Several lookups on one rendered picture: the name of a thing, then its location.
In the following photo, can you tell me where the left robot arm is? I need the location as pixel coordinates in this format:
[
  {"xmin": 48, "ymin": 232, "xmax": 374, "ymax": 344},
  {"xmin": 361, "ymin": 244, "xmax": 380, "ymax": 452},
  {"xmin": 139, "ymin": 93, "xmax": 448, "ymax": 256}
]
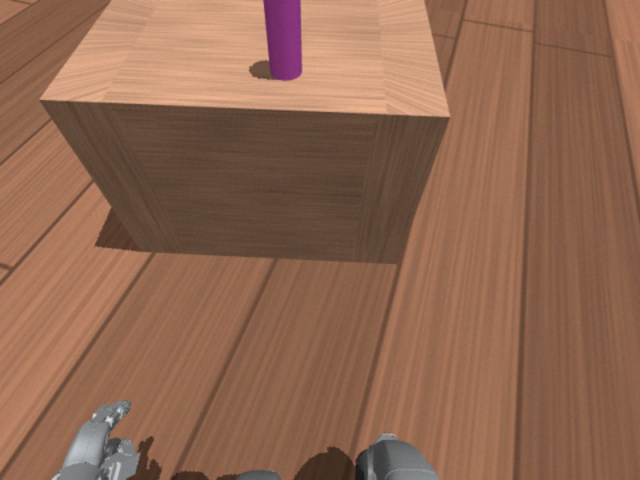
[{"xmin": 51, "ymin": 463, "xmax": 102, "ymax": 480}]

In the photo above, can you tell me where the bottle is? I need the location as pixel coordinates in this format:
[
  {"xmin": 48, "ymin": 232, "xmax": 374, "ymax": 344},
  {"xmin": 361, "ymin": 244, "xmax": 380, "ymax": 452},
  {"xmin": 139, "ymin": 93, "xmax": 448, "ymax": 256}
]
[{"xmin": 263, "ymin": 0, "xmax": 302, "ymax": 81}]

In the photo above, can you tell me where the left robot hand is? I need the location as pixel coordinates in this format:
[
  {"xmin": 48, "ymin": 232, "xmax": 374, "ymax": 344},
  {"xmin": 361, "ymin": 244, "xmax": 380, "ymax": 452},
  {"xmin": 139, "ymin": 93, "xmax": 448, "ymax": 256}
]
[{"xmin": 62, "ymin": 400, "xmax": 140, "ymax": 480}]

